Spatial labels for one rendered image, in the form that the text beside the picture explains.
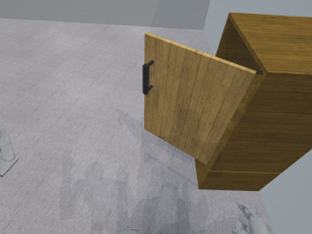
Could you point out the handle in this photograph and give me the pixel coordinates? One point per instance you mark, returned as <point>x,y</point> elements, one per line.
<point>145,78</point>

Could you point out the left robot hand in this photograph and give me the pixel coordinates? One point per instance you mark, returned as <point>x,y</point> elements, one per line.
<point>8,157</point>

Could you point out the right robot hand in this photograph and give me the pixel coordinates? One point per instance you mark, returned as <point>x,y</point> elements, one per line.
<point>256,224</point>

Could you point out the cupboard door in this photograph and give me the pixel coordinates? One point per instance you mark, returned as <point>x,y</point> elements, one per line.
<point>194,95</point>

